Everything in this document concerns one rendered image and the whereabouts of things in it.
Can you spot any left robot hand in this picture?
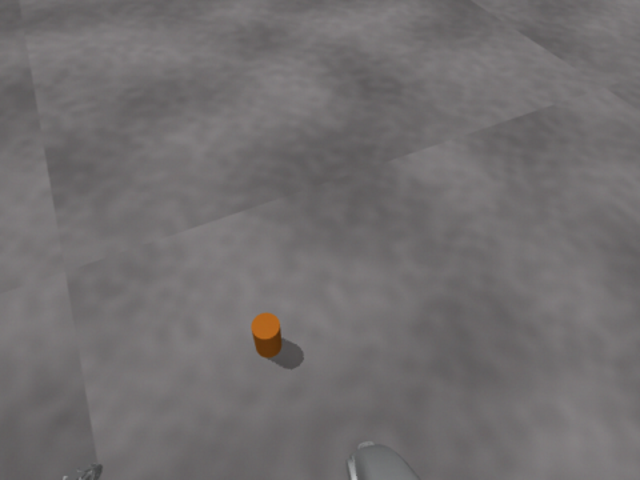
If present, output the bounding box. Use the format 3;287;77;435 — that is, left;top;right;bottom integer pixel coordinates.
63;463;103;480

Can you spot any can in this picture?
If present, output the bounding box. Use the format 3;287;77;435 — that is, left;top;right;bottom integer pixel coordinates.
251;313;282;358

